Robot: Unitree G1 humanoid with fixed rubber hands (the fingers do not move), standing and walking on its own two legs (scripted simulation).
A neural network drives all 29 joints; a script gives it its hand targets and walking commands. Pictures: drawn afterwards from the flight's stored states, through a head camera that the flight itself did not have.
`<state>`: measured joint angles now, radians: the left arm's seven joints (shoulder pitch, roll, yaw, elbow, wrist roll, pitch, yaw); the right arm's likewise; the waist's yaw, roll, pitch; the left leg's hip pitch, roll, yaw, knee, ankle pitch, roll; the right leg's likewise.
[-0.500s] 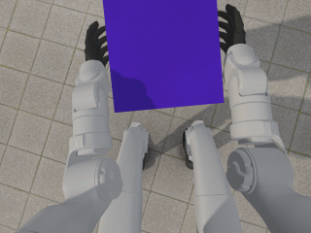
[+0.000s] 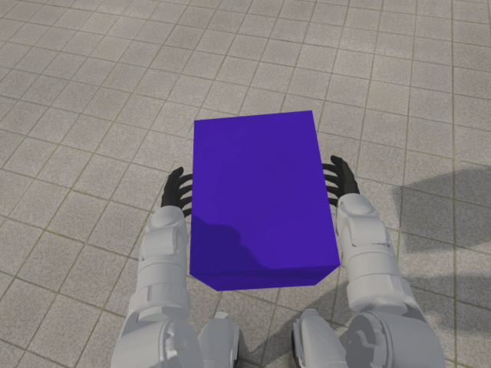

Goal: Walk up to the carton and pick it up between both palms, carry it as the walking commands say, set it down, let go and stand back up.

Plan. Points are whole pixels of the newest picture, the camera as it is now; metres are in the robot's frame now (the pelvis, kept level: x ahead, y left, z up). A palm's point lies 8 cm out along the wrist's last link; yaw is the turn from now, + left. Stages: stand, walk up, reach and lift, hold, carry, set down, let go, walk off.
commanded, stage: reach and lift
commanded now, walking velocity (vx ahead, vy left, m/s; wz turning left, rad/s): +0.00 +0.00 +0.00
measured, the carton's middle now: (259, 209) +0.39 +0.01 -0.10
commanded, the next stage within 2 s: hold in 2.00 s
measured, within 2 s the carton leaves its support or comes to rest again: neither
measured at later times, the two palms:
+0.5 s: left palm (163, 203) +0.34 +0.16 +0.04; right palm (361, 195) +0.36 -0.14 +0.04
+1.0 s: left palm (147, 196) +0.33 +0.16 +0.10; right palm (377, 184) +0.34 -0.14 +0.10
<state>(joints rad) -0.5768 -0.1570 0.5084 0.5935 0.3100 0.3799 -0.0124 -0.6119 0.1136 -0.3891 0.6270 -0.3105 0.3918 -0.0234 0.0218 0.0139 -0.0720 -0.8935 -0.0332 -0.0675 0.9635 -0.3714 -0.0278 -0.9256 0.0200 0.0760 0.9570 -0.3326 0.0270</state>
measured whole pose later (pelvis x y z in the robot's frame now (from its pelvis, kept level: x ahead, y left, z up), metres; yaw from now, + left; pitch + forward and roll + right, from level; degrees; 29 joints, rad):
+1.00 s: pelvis +0.03 +0.00 +0.07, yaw +0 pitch -4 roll +0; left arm -0.32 -0.17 0.30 0.33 0.25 0.67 0.01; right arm -0.33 0.13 -0.24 0.35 -0.26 0.66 -0.01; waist 0.02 0.03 0.01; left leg -0.17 0.00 -0.09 0.46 -0.23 -0.03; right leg -0.19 0.01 0.06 0.45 -0.19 0.01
